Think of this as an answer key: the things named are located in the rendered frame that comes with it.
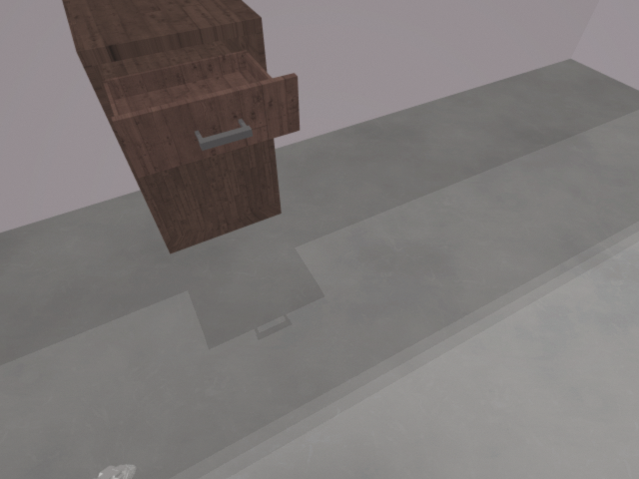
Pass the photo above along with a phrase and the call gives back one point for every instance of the drawer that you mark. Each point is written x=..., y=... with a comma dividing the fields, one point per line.
x=157, y=112

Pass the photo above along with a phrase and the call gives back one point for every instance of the cabinet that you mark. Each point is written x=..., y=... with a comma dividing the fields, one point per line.
x=211, y=197

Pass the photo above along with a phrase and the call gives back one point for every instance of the handle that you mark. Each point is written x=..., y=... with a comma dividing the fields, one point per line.
x=225, y=137

